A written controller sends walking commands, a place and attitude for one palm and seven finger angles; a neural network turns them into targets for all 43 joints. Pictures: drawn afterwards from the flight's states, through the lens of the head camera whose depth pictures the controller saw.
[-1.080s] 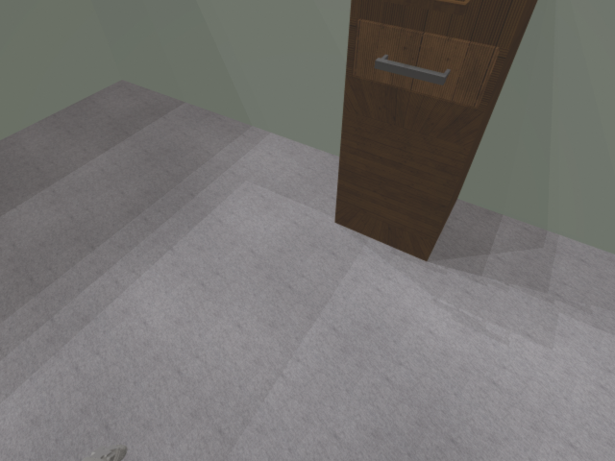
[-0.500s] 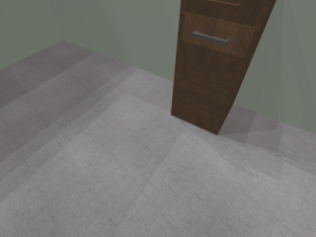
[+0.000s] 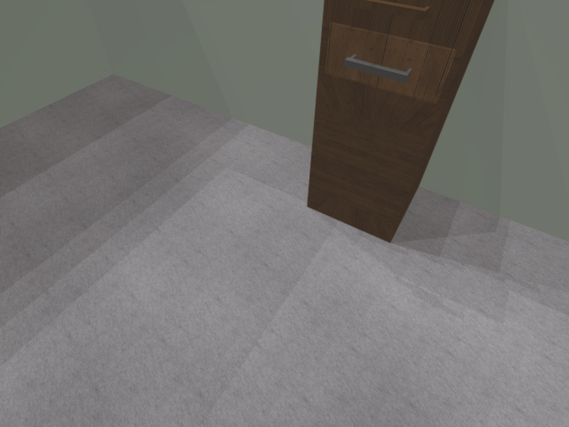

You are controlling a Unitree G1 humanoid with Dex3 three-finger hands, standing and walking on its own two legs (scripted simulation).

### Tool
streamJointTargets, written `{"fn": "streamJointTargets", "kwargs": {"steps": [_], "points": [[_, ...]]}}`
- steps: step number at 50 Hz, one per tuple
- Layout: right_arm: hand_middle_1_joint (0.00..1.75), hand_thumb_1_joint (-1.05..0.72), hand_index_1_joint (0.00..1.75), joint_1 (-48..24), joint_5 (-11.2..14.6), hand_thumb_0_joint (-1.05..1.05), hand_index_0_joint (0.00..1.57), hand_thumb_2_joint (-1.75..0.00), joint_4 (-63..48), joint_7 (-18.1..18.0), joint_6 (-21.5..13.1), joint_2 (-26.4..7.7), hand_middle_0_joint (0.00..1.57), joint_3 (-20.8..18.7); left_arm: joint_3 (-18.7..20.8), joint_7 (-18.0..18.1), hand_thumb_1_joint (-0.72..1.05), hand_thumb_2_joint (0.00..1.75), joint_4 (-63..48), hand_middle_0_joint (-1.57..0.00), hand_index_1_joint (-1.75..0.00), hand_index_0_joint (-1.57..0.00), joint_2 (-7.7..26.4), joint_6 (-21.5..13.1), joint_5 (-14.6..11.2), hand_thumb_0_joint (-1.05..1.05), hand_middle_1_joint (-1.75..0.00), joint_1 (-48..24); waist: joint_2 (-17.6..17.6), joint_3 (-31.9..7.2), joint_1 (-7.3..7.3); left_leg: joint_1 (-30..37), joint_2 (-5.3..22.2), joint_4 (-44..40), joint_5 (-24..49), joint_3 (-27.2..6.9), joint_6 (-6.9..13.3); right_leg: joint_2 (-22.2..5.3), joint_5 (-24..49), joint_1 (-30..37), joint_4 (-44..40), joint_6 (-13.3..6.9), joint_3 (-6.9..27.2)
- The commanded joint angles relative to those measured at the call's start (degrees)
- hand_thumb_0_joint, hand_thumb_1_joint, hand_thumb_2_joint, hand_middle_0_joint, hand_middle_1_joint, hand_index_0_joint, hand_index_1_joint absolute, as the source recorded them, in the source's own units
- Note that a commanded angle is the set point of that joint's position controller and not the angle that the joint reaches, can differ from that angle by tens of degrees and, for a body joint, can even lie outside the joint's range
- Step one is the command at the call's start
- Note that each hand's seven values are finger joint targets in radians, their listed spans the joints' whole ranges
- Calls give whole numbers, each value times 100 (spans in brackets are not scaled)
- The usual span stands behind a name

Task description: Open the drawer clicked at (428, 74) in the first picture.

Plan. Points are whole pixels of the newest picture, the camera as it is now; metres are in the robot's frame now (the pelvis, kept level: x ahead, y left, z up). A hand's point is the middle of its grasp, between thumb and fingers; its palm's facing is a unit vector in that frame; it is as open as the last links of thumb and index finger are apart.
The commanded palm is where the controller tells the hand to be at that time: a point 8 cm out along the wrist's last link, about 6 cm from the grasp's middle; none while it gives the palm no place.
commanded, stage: look at it before walking up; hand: left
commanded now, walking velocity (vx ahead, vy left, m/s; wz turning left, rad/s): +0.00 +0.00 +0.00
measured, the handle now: (378, 66) +1.11 -0.23 +0.00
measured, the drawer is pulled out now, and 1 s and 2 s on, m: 0.00 0.00 0.00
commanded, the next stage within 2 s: walk to a spot facing it in 0.36 s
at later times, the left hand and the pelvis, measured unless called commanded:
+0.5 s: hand out of the picture +0.08 +0.25 -0.15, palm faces -0.03 -0.94 -0.34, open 7.4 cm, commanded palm none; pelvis +0.00 +0.00 +0.00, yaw +0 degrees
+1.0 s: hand out of the picture +0.14 +0.19 -0.18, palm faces -0.05 -0.99 -0.15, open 7.4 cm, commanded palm none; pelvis +0.12 +0.02 -0.01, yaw -2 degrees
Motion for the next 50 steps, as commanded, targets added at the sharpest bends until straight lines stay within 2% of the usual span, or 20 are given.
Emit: {"fn": "streamJointTargets", "kwargs": {"steps": [1,9,23,25,27,30,33,35,36,37,38,39,40,41,42,43,45,47,49,50], "points": [[30,-90,30,-293,-15,0,20,-90,-390,-54,-153,-1177,20,-229,271,110,90,90,-373,-20,-30,-20,1211,-122,2,0,-30,-232,-71,-238,29,-9,662,-368,427,-609,179,-590,258,-86,-437,-200,567],[30,-90,30,-297,-13,0,20,-90,-372,-65,-172,-1186,20,-224,273,115,90,90,-351,-20,-30,-20,1211,-141,-4,0,-30,-212,-69,-413,21,151,687,-314,819,-572,168,-620,735,52,-375,-204,534],[30,-90,30,-347,-11,0,20,-90,-382,-64,-158,-1201,20,-215,266,114,90,90,-319,-20,-30,-20,1225,-136,0,0,-30,-196,-58,-287,32,182,691,-404,719,-589,170,-627,616,14,-492,-192,526],[30,-90,30,56,-60,0,20,-90,-200,-26,-40,-432,20,-31,107,136,90,90,-132,-20,-30,-20,497,-16,3,0,-30,211,-148,-307,23,94,602,-303,-119,-432,49,-570,-442,-17,-492,-84,505],[30,-90,30,249,-101,0,20,-90,-186,-4,19,-422,20,-54,148,92,90,90,-110,-20,-30,-20,542,47,45,0,-30,463,-211,34,58,-350,482,-225,-1477,-416,85,-536,-1766,-281,-560,-163,693],[30,-90,30,372,-130,0,20,-90,-309,10,6,-378,20,-89,247,24,90,90,-188,-20,-30,-20,569,55,69,0,-30,735,-345,548,107,-1021,348,135,-2056,-351,144,-590,-2469,-513,-582,-365,1000],[30,-90,30,572,-108,0,20,-90,-408,5,-96,-170,20,-106,337,28,90,90,-183,-20,-30,-20,565,-31,38,0,-30,1149,-615,426,139,-1267,211,947,-1452,2,144,-941,-2254,-135,-621,-670,1378],[30,-90,30,721,-90,0,20,-90,-436,2,-155,-43,20,-138,402,53,90,90,-186,-20,-30,-20,556,-96,39,0,-30,1258,-803,367,82,-1237,232,1274,-1273,238,117,-1181,-1928,-111,-628,-833,1543],[30,-90,30,814,-81,0,20,-90,-442,-1,-181,-3,20,-154,422,66,90,90,-199,-20,-30,-20,512,-119,44,0,-30,1259,-813,449,27,-1129,276,1225,-1265,313,121,-1180,-1623,-221,-519,-876,1469],[30,-90,30,1039,-68,0,20,-90,-376,-10,-222,68,20,-161,425,76,90,90,-208,-20,-30,-20,418,-133,49,0,-30,1199,-591,527,-96,-738,329,889,-1163,340,131,-1076,-1248,-508,-222,-831,1257],[30,-90,30,1489,-67,0,20,-90,-227,-24,-266,51,20,-174,411,64,90,90,-248,-20,-30,-20,247,-126,42,0,-30,1057,-18,564,-291,-3,467,353,-911,3,238,-648,-975,-1075,506,-626,730],[30,-90,30,2322,-120,0,20,-90,87,-59,-335,-266,20,-283,354,33,90,90,-371,-20,-30,-20,-92,-134,25,0,-30,802,1361,462,-601,956,1303,-326,-296,-1399,640,85,-750,-2039,2369,-305,-185],[30,-90,30,3021,-148,0,20,-90,328,-151,-363,-391,20,-322,285,63,90,90,-630,-20,-30,-20,-279,-220,39,0,-30,301,1860,683,-783,1653,2120,-761,1159,-2499,1050,247,-1964,-3305,3572,-175,-452],[30,-90,30,3168,-119,0,20,-90,385,-201,-358,-143,20,-248,327,81,90,90,-730,-20,-30,-20,-141,-267,48,0,-30,-1,935,885,-745,1763,2419,-545,2198,-2569,1404,-133,-1913,-3715,4086,-230,-99],[30,-90,30,2993,-124,0,20,-90,301,-225,-379,-27,20,-224,346,43,90,90,-691,-20,-30,-20,-282,-284,46,0,-30,-35,492,925,-633,1673,2368,-472,2524,-2226,1461,-335,-1775,-3767,4312,-229,-27],[30,-90,30,2739,-131,0,20,-90,203,-235,-412,56,20,-222,355,2,90,90,-663,-20,-30,-20,-399,-258,41,0,-30,-3,365,956,-482,1369,2235,-597,2233,-1886,1383,-484,-1628,-3610,4285,-196,-31],[30,-90,30,2466,-109,0,20,-90,163,-254,-468,177,20,-217,355,-73,90,90,-638,-20,-30,-20,-600,-165,51,0,-30,137,561,941,-246,991,1883,-895,1583,-1216,1177,-580,-1121,-3329,3988,-116,-204],[30,-90,30,2390,-92,0,20,-90,203,-264,-506,308,20,-220,356,-131,90,90,-685,-20,-30,-20,-699,-120,45,0,-30,60,667,969,-157,706,1592,-1077,1461,-684,1019,-584,-644,-3042,3358,-94,-402],[30,-90,30,2414,-97,0,20,-90,259,-267,-506,379,20,-218,340,-147,90,90,-759,-20,-30,-20,-821,-123,25,0,-30,-141,741,1007,-153,467,1388,-1089,1761,-205,885,-468,-300,-2481,2371,-124,-702],[30,-90,30,2467,-105,0,20,-90,316,-266,-490,373,20,-219,340,-142,90,90,-754,-20,-30,-20,-846,-127,17,0,-30,-209,775,970,-182,330,1371,-1062,1902,-124,858,-356,-186,-2082,2049,-162,-818]]}}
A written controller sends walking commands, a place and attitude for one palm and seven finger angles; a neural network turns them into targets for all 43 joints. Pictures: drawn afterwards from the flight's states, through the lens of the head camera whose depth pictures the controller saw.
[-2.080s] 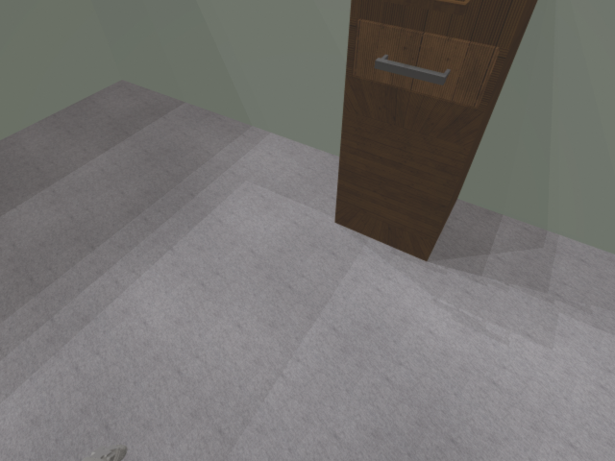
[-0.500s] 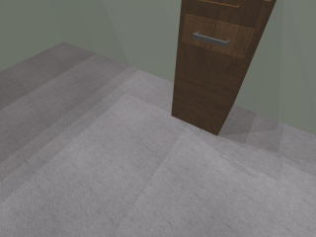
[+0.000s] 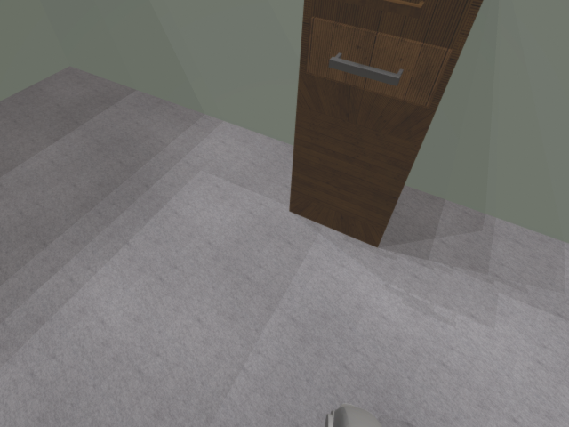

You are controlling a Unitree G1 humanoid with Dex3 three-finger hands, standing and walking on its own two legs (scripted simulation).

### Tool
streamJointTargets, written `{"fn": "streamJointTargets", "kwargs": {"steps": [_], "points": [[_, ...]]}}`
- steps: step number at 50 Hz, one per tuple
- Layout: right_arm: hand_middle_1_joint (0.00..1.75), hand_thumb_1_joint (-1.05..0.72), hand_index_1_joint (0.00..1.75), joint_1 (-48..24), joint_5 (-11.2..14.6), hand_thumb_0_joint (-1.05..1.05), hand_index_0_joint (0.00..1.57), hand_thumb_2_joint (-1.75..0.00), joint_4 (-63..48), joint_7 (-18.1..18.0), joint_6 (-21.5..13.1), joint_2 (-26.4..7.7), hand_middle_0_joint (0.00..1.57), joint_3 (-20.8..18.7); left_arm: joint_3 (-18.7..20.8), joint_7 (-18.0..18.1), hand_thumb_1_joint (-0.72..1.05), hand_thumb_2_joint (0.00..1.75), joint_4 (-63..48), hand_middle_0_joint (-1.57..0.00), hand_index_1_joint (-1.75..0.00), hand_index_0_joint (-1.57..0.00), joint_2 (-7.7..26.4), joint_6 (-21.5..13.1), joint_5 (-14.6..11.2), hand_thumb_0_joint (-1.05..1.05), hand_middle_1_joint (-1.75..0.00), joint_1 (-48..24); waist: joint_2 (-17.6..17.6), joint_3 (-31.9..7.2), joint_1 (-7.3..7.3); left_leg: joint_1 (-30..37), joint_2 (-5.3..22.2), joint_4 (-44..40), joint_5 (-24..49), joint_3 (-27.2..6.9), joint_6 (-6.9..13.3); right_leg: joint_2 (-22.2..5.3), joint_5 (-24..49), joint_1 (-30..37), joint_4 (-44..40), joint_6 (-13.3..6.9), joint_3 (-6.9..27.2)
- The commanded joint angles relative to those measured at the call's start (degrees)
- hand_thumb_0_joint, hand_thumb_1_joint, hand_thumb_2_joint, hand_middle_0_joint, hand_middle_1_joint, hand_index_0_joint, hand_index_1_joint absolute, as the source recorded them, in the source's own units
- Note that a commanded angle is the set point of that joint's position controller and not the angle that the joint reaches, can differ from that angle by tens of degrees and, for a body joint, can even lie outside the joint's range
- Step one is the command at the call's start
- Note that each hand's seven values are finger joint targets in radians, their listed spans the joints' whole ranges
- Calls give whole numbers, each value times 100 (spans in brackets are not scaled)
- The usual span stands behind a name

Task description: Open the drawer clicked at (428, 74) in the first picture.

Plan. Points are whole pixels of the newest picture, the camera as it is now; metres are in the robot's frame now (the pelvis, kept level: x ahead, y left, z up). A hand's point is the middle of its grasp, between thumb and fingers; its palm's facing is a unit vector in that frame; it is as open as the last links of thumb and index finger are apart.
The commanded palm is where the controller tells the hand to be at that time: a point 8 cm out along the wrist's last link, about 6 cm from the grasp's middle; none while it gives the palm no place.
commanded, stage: walk to a spot facing it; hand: left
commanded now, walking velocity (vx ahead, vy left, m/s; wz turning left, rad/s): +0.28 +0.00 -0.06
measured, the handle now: (366, 67) +1.00 -0.21 +0.01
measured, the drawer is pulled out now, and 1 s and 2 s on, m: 0.00 0.00 0.00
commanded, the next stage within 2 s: turn to face it in 0.08 s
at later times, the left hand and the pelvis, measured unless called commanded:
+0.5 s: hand (186, 401) +0.20 +0.17 -0.20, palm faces -0.03 -0.99 -0.15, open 7.3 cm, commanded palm none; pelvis +0.16 +0.00 -0.01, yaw -6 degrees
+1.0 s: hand (222, 307) +0.36 +0.13 -0.16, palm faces -0.34 -0.91 -0.26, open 7.4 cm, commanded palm none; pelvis +0.20 -0.02 -0.01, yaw -21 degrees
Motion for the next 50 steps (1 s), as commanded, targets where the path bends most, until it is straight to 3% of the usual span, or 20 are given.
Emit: {"fn": "streamJointTargets", "kwargs": {"steps": [1,5,6,7,8,11,14,22,23,24,25,26,29,33,43,45,46,47,48,50], "points": [[30,-90,30,213,-24,0,20,-90,-58,-65,-116,-1007,20,-220,58,-42,90,90,-711,-20,-30,-20,82,-236,-59,0,-30,-821,814,689,82,-791,1339,-778,3212,-470,724,125,585,355,-1270,-97,-259],[30,-90,30,32,35,0,20,-90,-37,-46,-57,-1116,20,-281,199,46,90,90,-276,-20,-30,-20,454,-313,11,0,-30,668,398,-69,790,-1078,1126,1235,4390,-61,437,451,1012,2520,-2057,-301,-376],[30,-90,30,102,66,0,20,-90,-96,13,-48,-994,20,-270,286,107,90,90,-89,-20,-30,-20,796,-398,44,0,-30,1402,-30,-540,1066,-1893,836,2540,3392,-10,263,-33,1104,3699,-2338,-461,167],[30,-90,30,415,142,0,20,-90,-230,55,-66,-559,20,-219,431,205,90,90,0,-20,-30,-20,1424,-450,57,0,-30,1918,-1289,-1239,1072,-3152,83,4579,-45,184,51,-1819,1180,4592,-2950,-1082,2561],[30,-90,30,22,135,0,20,-90,-409,39,-5,-550,20,-243,432,223,90,90,32,-20,-30,-20,1574,-412,-66,0,-30,1956,-897,-1147,1018,-3523,39,5788,-1272,-291,129,-2446,1016,4079,-3724,-1444,3508],[30,-90,30,-518,-3,0,20,-90,-552,115,155,-468,20,-285,212,304,90,90,-382,-20,-30,-20,818,-371,-49,0,-30,226,-303,51,347,-3333,772,5572,-335,-483,44,-1787,-114,1484,-4116,-1171,2258],[30,-90,30,-137,-33,0,20,-90,-500,101,342,-278,20,-211,116,304,90,90,-536,-20,-30,-20,617,-338,21,0,-30,-246,-668,4,-112,-2379,727,4023,-205,-6,-229,-1102,1341,408,-4027,-880,929],[30,-90,30,-689,40,0,20,-90,-1032,34,256,-690,20,-281,311,201,90,90,-826,-20,-30,-20,870,-49,-23,0,-30,-279,-443,-157,-166,-902,353,1272,824,342,-463,-495,227,-25,-3241,-571,1321],[30,-90,30,-543,18,0,20,-90,-1044,-1,214,-977,20,-333,267,179,90,90,-920,-20,-30,-20,628,-2,-35,0,-30,-244,380,-157,-240,-690,835,486,523,-268,-319,-60,-267,-220,-2559,-318,1064],[30,-90,30,-533,-56,0,20,-90,-1162,-17,217,-1546,20,-444,247,129,90,90,-1045,-20,-30,-20,334,38,-81,0,-30,-157,1850,8,-237,-838,2158,-468,-103,-1888,241,641,-1279,-774,-1191,65,362],[30,-90,30,-758,-67,0,20,-90,-1243,-23,239,-1680,20,-480,299,135,90,90,-1112,-20,-30,-20,484,86,-17,0,-30,-225,2052,44,-214,-1436,2797,-974,-525,-2481,577,499,-1522,-559,160,158,412],[30,-90,30,-1154,-42,0,20,-90,-1387,-34,226,-1568,20,-449,343,113,90,90,-1077,-20,-30,-20,615,96,28,0,-30,-171,1552,110,-15,-1693,2719,-956,-442,-2367,683,319,-1313,-567,770,149,617],[30,-90,30,-1837,-35,0,20,-90,-1645,-34,183,-1234,20,-365,408,30,90,90,-868,-20,-30,-20,480,115,49,0,-30,239,686,-14,329,-1591,1933,-614,894,-614,427,145,-245,-434,1486,309,464],[30,-90,30,-1483,-22,0,20,-90,-1529,-44,153,-1106,20,-400,386,59,90,90,-925,-20,-30,-20,378,164,11,0,-30,171,692,-442,189,-877,1891,-149,3121,78,562,57,-225,-322,1152,455,338],[30,-90,30,-1243,-60,0,20,-90,-1261,48,328,-1427,20,-574,274,85,90,90,-1154,-20,-30,-20,335,105,16,0,-30,-390,1167,-485,-29,-611,2125,426,3488,473,591,217,-522,683,-1414,221,-113],[30,-90,30,-1338,-21,0,20,-90,-1261,76,355,-1433,20,-572,289,110,90,90,-1044,-20,-30,-20,463,29,25,0,-30,-6,887,-678,217,-921,1932,1050,3121,760,256,267,631,1570,-2631,127,-183],[30,-90,30,-1237,30,0,20,-90,-1281,118,365,-1261,20,-543,332,158,90,90,-968,-20,-30,-20,831,-38,59,0,-30,281,103,-863,363,-1700,1676,1919,2299,1000,-81,-244,1817,2580,-3189,-45,449],[30,-90,30,-1366,44,0,20,-90,-1518,137,379,-772,20,-398,434,246,90,90,-890,-20,-30,-20,1427,-109,87,0,-30,522,-1637,-821,479,-3375,887,3076,-801,1182,-419,-1665,3988,3383,-3318,-612,2172],[30,-90,30,-1698,53,0,20,-90,-1612,61,485,-863,20,-373,389,271,90,90,-818,-20,-30,-20,1445,-71,-32,0,-30,784,-1112,-817,661,-3361,696,3771,-1516,314,-426,-1894,4723,2866,-3217,-1114,2092],[30,-90,30,-1713,39,0,20,-90,-1550,18,556,-913,20,-365,391,326,90,90,-860,-20,-30,-20,1270,-71,-8,0,-30,259,-1458,-715,439,-3686,630,4446,-1119,-195,-426,-1502,4067,2688,-3264,-1156,1999]]}}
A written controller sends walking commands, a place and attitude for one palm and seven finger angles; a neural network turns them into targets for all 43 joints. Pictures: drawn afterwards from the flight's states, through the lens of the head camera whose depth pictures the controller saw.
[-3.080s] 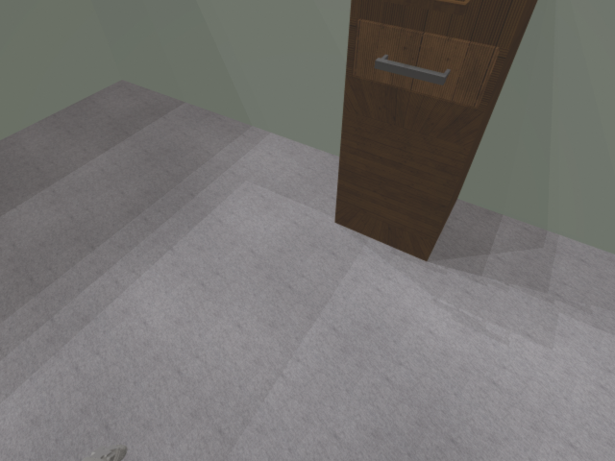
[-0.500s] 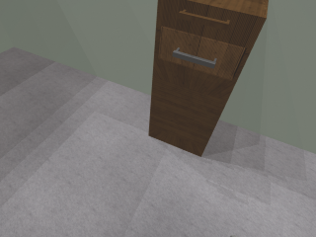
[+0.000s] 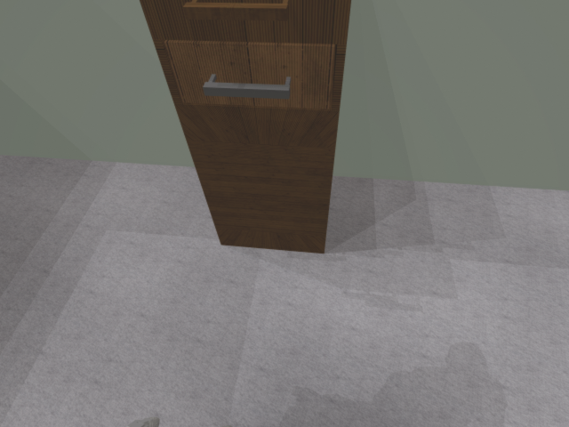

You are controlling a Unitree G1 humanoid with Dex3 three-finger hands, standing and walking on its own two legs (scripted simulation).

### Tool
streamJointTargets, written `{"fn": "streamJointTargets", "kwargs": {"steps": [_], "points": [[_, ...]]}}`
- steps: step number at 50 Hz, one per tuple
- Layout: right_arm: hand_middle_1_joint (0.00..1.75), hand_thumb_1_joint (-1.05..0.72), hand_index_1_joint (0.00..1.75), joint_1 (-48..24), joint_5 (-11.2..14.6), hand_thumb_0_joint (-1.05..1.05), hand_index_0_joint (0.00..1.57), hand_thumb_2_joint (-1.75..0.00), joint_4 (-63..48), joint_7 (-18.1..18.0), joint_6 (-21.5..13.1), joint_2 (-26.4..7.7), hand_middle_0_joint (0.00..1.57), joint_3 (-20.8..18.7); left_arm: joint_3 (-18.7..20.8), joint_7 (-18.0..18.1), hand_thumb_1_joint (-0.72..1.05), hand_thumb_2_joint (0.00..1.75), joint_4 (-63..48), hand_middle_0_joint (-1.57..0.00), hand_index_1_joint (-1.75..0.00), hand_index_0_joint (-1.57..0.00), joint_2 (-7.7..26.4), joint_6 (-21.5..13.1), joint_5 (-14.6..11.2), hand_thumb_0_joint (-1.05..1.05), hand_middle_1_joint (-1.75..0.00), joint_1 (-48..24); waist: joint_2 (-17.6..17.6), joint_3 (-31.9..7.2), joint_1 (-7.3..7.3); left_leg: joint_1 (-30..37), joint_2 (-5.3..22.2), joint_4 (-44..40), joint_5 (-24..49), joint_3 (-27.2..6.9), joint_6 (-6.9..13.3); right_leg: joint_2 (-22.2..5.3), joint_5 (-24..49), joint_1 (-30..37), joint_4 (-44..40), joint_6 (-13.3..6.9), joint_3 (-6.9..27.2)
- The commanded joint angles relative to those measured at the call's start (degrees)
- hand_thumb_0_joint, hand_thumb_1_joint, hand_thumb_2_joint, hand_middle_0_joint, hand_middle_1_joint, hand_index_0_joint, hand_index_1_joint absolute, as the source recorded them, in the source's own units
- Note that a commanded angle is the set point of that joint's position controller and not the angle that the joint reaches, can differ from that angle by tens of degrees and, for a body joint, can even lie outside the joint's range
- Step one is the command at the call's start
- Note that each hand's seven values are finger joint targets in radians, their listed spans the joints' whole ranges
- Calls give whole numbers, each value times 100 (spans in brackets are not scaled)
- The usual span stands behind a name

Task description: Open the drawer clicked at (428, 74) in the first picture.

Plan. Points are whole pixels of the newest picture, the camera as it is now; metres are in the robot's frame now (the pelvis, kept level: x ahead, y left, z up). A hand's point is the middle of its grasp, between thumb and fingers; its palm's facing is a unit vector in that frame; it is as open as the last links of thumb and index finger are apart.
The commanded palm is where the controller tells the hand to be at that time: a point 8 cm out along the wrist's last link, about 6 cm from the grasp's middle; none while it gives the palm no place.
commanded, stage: take the last steps up to it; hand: left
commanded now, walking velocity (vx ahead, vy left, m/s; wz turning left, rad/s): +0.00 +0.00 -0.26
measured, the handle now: (248, 85) +0.82 +0.11 +0.02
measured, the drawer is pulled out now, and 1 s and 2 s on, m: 0.00 0.00 0.00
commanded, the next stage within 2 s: come to a stop and stand still in 0.94 s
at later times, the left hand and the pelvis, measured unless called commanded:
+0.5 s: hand out of the picture +0.12 +0.20 -0.15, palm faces -0.08 -0.99 -0.14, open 7.4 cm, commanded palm none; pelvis +0.06 +0.02 +0.02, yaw -5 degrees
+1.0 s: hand (223, 366) +0.24 +0.13 -0.16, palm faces -0.05 -0.98 -0.18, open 7.3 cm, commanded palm none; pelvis +0.21 -0.04 +0.02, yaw -5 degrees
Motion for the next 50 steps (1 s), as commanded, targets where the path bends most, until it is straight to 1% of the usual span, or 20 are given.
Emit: {"fn": "streamJointTargets", "kwargs": {"steps": [1,4,10,12,13,15,16,18,21,27,31,33,34,35,36,37,39,40,43,50], "points": [[30,-90,30,-244,-26,0,20,-90,-530,-29,-84,-270,20,7,252,208,90,90,-149,-20,-30,-20,1025,-41,-26,0,-30,472,-1447,-730,274,-1392,-118,1757,9,-1123,-159,-1552,3605,1221,-1315,-1011,1683],[30,-90,30,-9,-44,0,20,-90,-364,-7,-54,-221,20,19,196,178,90,90,-267,-20,-30,-20,971,-35,-10,0,-30,134,-1069,-564,120,-878,-246,1344,380,-998,-216,-1299,2813,560,-1477,-879,1319],[30,-90,30,93,-92,0,20,-90,-430,84,-232,-158,20,70,240,67,90,90,-104,-20,-30,-20,1082,-77,18,0,-30,250,-1268,-347,216,-223,-405,-446,304,-725,-84,-1195,-495,287,-2016,-933,1795],[30,-90,30,647,-105,0,20,-90,-268,71,-323,-86,20,103,232,38,90,90,-67,-20,-30,-20,1018,-73,-26,0,-30,153,-1077,-335,-13,782,-547,-1561,827,-490,-25,-929,-1178,-227,-1725,-719,1596],[30,-90,30,946,-100,0,20,-90,-129,45,-372,-142,20,109,197,7,90,90,-70,-20,-30,-20,858,-47,-62,0,-30,147,-633,-241,-127,1478,-517,-2113,875,-537,13,-634,-1525,-827,-1341,-526,1386],[30,-90,30,1651,-203,0,20,-90,-53,-14,-416,-991,20,-53,80,-66,90,90,-335,-20,-30,-20,229,-49,-73,0,-30,-64,1686,267,-419,1369,1571,-4059,-1632,-3653,878,448,-1526,-2146,1309,6,63],[30,-90,30,1550,-188,0,20,-90,-42,-28,-428,-1059,20,-61,139,-78,90,90,-464,-20,-30,-20,461,-42,17,0,-30,-381,1504,524,-395,837,1909,-4407,-2194,-4287,1135,95,-1319,-2336,2229,-55,589],[30,-90,30,957,-150,0,20,-90,-141,-37,-506,-577,20,60,187,-164,90,90,-226,-20,-30,-20,455,-113,56,0,-30,-177,508,589,-95,659,1337,-4283,-1234,-3244,982,-166,-452,-2218,2902,-31,654],[30,-90,30,916,-91,0,20,-90,-37,-69,-642,-293,20,137,120,-209,90,90,80,-20,-30,-20,207,-130,25,0,-30,240,223,221,74,1092,751,-3968,752,-1869,813,-246,291,-1885,2705,109,456],[30,-90,30,1553,-106,0,20,-90,376,-63,-649,-254,20,81,20,-189,90,90,52,-20,-30,-20,54,-149,9,0,-30,-266,404,121,-173,1803,802,-3678,2408,-1318,985,-390,208,-1813,1253,228,76],[30,-90,30,1552,-144,0,20,-90,527,-35,-592,-281,20,35,20,-173,90,90,88,-20,-30,-20,15,-213,-9,0,-30,-466,557,216,-216,1553,897,-3370,2634,-1203,954,-268,8,-1164,343,131,-139],[30,-90,30,1334,-124,0,20,-90,518,-40,-566,-307,20,33,57,-163,90,90,272,-20,-30,-20,66,-266,-12,0,-30,29,456,-4,66,1278,780,-2856,2739,-1026,800,-92,392,-201,-335,45,-272],[30,-90,30,1222,-88,0,20,-90,531,-26,-564,-283,20,39,104,-140,90,90,524,-20,-30,-20,209,-306,0,0,-30,678,130,-269,382,1017,553,-2180,2892,-797,648,32,681,709,-715,-12,-361],[30,-90,30,1245,-26,0,20,-90,523,22,-590,-164,20,52,178,-92,90,90,774,-20,-30,-20,553,-380,29,0,-30,1414,-460,-698,679,179,270,-1044,2629,-505,444,-467,599,2047,-895,-237,261],[30,-90,30,1284,35,0,20,-90,331,75,-615,248,20,157,322,9,90,90,940,-20,-30,-20,1205,-429,32,0,-30,2193,-2053,-1203,891,-1216,-487,737,148,-125,190,-2070,556,3133,-1562,-779,2435],[30,-90,30,925,22,0,20,-90,148,57,-557,55,20,142,305,48,90,90,989,-20,-30,-20,1350,-413,-78,0,-30,2391,-1732,-1166,911,-1602,-518,1826,-679,-768,257,-2484,404,2764,-2095,-1111,3157],[30,-90,30,368,-28,0,20,-90,91,80,-513,92,20,68,197,95,90,90,824,-20,-30,-20,846,-408,-62,0,-30,1495,-1225,-293,633,-1880,-101,2447,208,-1160,280,-2225,-282,1458,-2357,-1046,2627],[30,-90,30,392,-58,0,20,-90,149,100,-471,156,20,57,106,117,90,90,729,-20,-30,-20,561,-415,-50,0,-30,1121,-801,-78,403,-1633,32,2221,607,-1194,242,-1956,-61,890,-2386,-892,1953],[30,-90,30,795,-97,0,20,-90,271,129,-336,415,20,88,12,138,90,90,598,-20,-30,-20,235,-474,8,0,-30,780,-915,-46,2,-930,-16,1322,943,-936,102,-1520,1132,188,-2410,-726,750],[30,-90,30,-88,-61,0,20,-90,-116,227,-398,244,20,130,15,98,90,90,752,-20,-30,-20,554,-470,0,0,-30,1055,-1144,-6,177,-485,-266,-574,1313,-651,108,-1414,1558,508,-2179,-751,549]]}}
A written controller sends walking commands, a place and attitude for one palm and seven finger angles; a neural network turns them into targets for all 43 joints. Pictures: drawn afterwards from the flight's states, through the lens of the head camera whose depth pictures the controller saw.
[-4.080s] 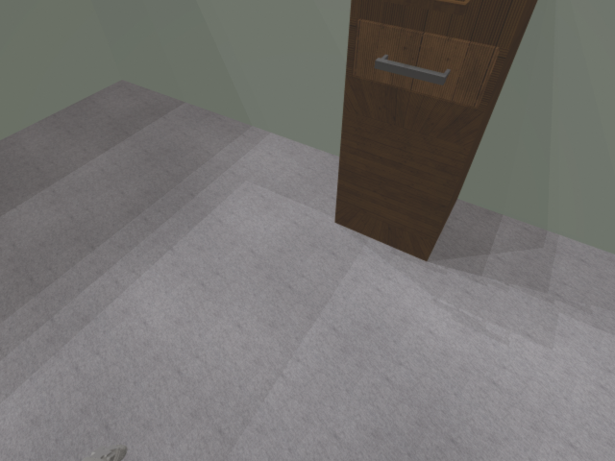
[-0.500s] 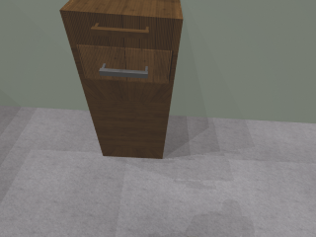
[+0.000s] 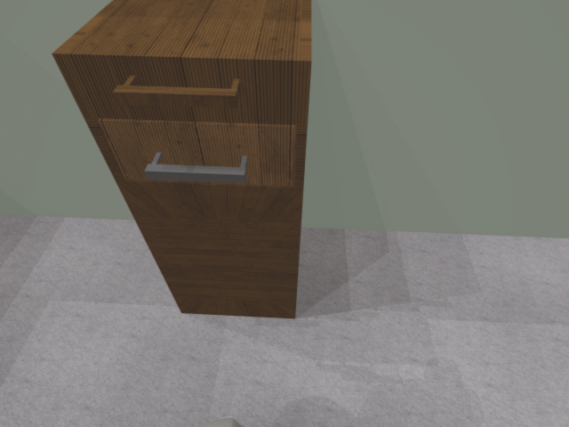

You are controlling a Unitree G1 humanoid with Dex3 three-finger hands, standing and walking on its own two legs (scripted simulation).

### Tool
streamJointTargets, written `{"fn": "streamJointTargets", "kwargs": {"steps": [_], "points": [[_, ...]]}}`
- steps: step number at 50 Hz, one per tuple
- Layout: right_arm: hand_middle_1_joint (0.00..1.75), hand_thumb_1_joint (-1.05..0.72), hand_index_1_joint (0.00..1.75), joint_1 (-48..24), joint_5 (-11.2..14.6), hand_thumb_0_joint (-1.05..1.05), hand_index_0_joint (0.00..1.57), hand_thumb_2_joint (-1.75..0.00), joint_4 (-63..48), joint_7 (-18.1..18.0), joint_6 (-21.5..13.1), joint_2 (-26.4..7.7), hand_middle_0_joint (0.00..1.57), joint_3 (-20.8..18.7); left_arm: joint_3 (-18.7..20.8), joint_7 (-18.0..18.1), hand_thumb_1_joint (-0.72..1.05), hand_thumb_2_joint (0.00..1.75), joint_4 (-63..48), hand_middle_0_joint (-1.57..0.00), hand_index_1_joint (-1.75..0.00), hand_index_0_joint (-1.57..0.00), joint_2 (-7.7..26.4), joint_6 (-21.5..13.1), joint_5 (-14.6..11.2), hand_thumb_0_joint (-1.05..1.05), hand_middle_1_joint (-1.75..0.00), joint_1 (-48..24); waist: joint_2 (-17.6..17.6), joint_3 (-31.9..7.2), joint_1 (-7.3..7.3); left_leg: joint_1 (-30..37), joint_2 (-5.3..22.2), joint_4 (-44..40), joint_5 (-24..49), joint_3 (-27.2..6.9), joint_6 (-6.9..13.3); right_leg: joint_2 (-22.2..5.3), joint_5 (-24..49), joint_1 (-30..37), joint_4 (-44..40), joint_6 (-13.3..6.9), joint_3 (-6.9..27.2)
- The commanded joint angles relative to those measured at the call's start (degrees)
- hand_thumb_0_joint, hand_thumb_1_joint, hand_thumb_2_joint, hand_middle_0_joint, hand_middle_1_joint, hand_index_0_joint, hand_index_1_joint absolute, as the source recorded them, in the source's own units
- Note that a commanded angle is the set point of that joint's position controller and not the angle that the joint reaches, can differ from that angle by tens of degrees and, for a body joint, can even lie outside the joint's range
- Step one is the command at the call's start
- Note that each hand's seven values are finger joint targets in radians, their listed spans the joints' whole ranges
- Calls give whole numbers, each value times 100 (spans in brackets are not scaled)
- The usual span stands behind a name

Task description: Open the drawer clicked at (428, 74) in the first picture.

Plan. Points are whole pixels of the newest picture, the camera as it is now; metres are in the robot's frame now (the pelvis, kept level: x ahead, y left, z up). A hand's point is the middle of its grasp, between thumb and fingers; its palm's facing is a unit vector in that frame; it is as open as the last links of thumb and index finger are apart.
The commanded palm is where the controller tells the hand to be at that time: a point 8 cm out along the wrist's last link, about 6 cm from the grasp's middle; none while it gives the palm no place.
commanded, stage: come to a stop and stand still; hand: left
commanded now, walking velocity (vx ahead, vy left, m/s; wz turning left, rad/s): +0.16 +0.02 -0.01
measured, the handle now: (198, 166) +0.59 +0.21 +0.01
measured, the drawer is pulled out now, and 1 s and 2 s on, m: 0.00 0.00 0.00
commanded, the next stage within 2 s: look again from close up in 1.30 s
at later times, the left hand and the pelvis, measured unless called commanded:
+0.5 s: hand out of the picture +0.10 +0.19 -0.17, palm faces +0.03 -0.96 -0.28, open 7.4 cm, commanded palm none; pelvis +0.04 -0.01 -0.01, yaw -2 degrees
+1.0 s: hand out of the picture +0.06 +0.19 -0.18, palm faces +0.05 -0.97 -0.22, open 7.4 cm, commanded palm none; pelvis +0.04 +0.00 +0.00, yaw -1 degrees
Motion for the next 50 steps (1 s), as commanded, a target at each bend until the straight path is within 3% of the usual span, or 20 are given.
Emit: {"fn": "streamJointTargets", "kwargs": {"steps": [1,4,6,7,10,16,18,22,24,26,27,28,30,32,40,43,45,46,48,50], "points": [[30,-90,30,213,-7,0,20,-90,-252,112,-97,-21,20,64,166,47,90,90,-143,-20,-30,-20,856,-42,11,0,-30,348,-973,393,26,629,-73,-835,203,15,53,-1486,965,-520,-887,-694,1036],[30,-90,30,648,-19,0,20,-90,-15,16,-180,-210,20,117,94,89,90,90,-105,-20,-30,-20,602,74,-48,0,-30,268,-290,225,-190,1998,-110,-2095,1732,-100,31,-894,1371,-736,245,-257,631],[30,-90,30,871,-18,0,20,-90,-12,-95,-168,-855,20,55,-20,146,90,90,-59,-20,-30,-20,258,172,-101,0,-30,816,1004,-379,-31,2577,1312,-2313,4517,-1358,679,-293,-816,-891,1256,212,342],[30,-90,30,647,22,0,20,-90,5,-174,-140,-844,20,102,-41,182,90,90,32,-20,-30,-20,287,244,-133,0,-30,975,1383,-524,18,2557,1520,-2637,5228,-1588,936,-233,-1698,-864,1788,330,492],[30,-90,30,286,41,0,20,-90,-62,-315,-22,-802,20,48,15,216,90,90,-81,-20,-30,-20,511,388,-77,0,-30,589,930,-173,-17,2323,1452,-2601,6111,-1254,1151,-352,-1769,-1242,2686,323,930],[30,-90,30,-122,4,0,20,-90,-303,-301,140,-893,20,-177,222,156,90,90,-519,-20,-30,-20,565,569,-53,0,-30,255,304,-657,4,2298,1425,-2563,4733,-765,1178,-226,-1371,-1682,3785,384,1081],[30,-90,30,-388,-16,0,20,-90,-416,-257,142,-898,20,-192,250,142,90,90,-625,-20,-30,-20,501,614,-63,0,-30,281,531,-696,90,1970,1356,-2657,3845,-694,1116,-248,-1233,-1513,3554,366,1062],[30,-90,30,-635,-56,0,20,-90,-491,-122,188,-868,20,-194,187,123,90,90,-643,-20,-30,-20,373,532,-54,0,-30,439,902,-442,191,1057,1109,-2909,1119,-761,881,-264,-935,-618,2021,251,741],[30,-90,30,-541,-1,0,20,-90,-447,-53,222,-670,20,-146,162,143,90,90,-486,-20,-30,-20,538,423,-1,0,-30,788,172,-295,354,478,528,-2390,-380,-482,439,-259,-17,140,447,300,669],[30,-90,30,-322,64,0,20,-90,-608,41,298,-154,20,-32,193,156,90,90,-810,-20,-30,-20,1383,335,56,0,-30,96,-1711,297,118,244,-358,-883,-1151,-156,-53,-1981,-1333,-1094,-1377,-345,2896],[30,-90,30,-487,20,0,20,-90,-640,57,358,-367,20,-62,237,140,90,90,-918,-20,-30,-20,1540,368,44,0,-30,-70,-1300,304,240,510,-319,-388,-1193,-455,-5,-2132,-1905,-1616,-1574,-567,3040],[30,-90,30,-535,0,0,20,-90,-661,57,386,-406,20,-74,284,158,90,90,-934,-20,-30,-20,1580,333,34,0,-30,-227,-1837,494,221,229,-351,-43,-981,-625,32,-2019,-1812,-1605,-1615,-554,3236],[30,-90,30,-80,-13,0,20,-90,-425,75,350,-605,20,-108,239,145,90,90,-959,-20,-30,-20,1331,322,12,0,-30,-561,-1573,553,23,173,-357,454,-414,-692,35,-1686,-1207,-1344,-1346,-431,2483],[30,-90,30,135,-8,0,20,-90,-335,84,301,-577,20,-88,255,148,90,90,-989,-20,-30,-20,1284,311,11,0,-30,-529,-1189,357,55,215,-391,505,-233,-589,-41,-1579,-213,-937,-1013,-422,2029],[30,-90,30,97,48,0,20,-90,-475,-15,213,-434,20,10,340,175,90,90,-670,-20,-30,-20,1427,317,21,0,-30,91,-1224,-224,350,599,-540,-1119,-685,-365,-121,-1723,2088,332,-346,-728,1967],[30,-90,30,726,53,0,20,-90,-195,-63,121,-396,20,54,284,175,90,90,-629,-20,-30,-20,1251,362,-57,0,-30,-250,-1055,-380,29,1953,-535,-2647,527,-253,-49,-1240,1570,-365,128,-292,1540],[30,-90,30,665,0,0,20,-90,-223,-95,46,-880,20,17,175,136,90,90,-660,-20,-30,-20,757,419,-101,0,-30,-137,361,-443,152,2164,608,-2838,1692,-1341,391,-498,150,-934,749,162,831],[30,-90,30,497,2,0,20,-90,-301,-102,79,-1032,20,13,129,123,90,90,-668,-20,-30,-20,617,424,-68,0,-30,-167,431,-291,188,1665,933,-2990,1452,-1538,598,-350,-422,-831,898,260,630],[30,-90,30,236,2,0,20,-90,-184,-166,22,-805,20,80,74,113,90,90,-521,-20,-30,-20,591,461,-57,0,-30,-362,1006,101,172,1446,695,-3423,1497,-1439,677,-333,-589,-840,1270,305,676],[30,-90,30,166,12,0,20,-90,-101,-215,-2,-668,20,147,37,94,90,90,-322,-20,-30,-20,629,422,-72,0,-30,-211,793,72,229,1726,463,-3028,2553,-1039,633,-371,-286,-694,955,247,786]]}}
